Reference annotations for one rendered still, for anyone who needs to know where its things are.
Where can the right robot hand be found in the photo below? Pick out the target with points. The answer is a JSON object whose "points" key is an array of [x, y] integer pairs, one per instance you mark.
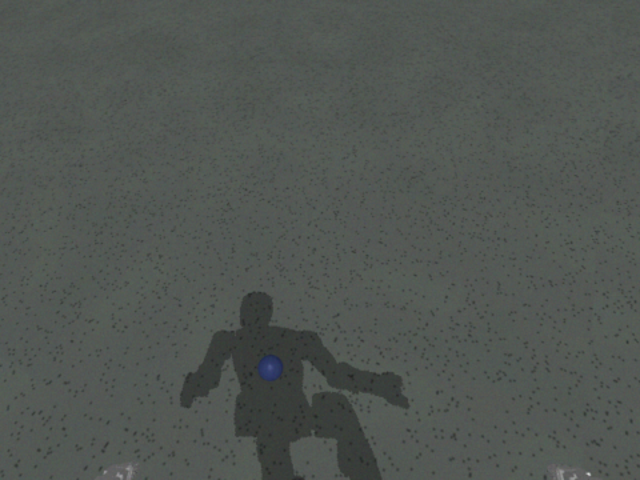
{"points": [[564, 472]]}

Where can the ball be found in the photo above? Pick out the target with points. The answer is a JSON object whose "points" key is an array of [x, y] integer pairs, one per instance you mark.
{"points": [[270, 367]]}

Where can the left robot hand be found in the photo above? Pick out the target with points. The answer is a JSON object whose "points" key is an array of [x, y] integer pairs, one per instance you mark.
{"points": [[124, 471]]}

